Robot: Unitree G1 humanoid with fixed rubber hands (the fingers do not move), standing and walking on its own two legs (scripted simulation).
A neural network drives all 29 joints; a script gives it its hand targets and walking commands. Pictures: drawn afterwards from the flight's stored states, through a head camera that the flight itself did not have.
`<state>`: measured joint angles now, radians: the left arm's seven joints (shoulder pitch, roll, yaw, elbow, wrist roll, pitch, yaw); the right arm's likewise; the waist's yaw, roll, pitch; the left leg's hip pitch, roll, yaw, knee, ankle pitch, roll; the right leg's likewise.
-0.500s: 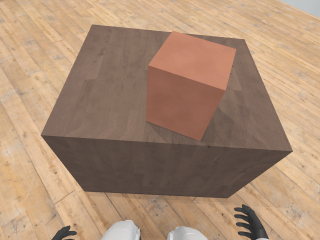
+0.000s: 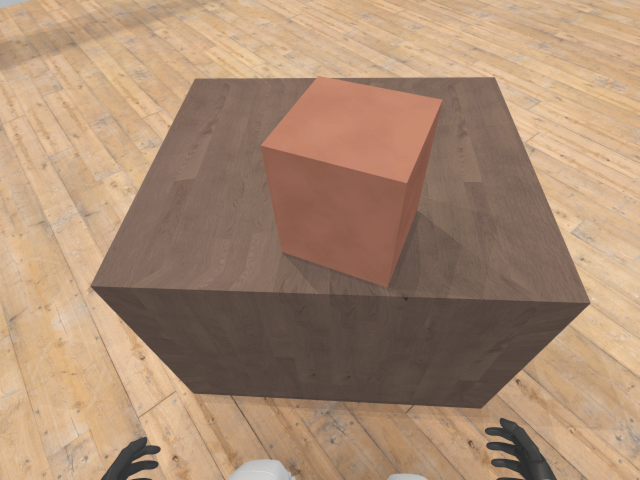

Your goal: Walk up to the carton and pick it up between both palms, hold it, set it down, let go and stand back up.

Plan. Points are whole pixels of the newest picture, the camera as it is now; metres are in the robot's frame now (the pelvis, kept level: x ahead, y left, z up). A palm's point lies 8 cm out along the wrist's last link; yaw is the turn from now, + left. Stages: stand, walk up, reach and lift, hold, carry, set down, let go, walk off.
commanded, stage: walk up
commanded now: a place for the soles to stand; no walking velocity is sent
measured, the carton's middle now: (353, 183) +0.55 -0.04 +0.01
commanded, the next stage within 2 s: none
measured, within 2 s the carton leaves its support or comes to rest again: neither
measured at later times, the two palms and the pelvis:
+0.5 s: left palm out of the picture +0.07 +0.27 -0.09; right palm out of the picture +0.08 -0.25 -0.09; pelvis -0.01 +0.01 +0.01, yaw -2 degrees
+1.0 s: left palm (162, 455) +0.15 +0.22 -0.08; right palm out of the picture +0.05 -0.33 -0.11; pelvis +0.05 -0.04 +0.00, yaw -6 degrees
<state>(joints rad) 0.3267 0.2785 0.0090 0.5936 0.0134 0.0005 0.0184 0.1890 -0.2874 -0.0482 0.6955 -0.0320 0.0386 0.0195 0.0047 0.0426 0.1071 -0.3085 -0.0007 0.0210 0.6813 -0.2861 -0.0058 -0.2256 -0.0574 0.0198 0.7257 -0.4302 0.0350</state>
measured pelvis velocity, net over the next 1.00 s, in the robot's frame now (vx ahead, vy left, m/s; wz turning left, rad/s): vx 0.05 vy -0.04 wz -0.11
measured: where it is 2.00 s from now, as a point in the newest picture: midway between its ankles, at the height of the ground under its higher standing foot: outside the picture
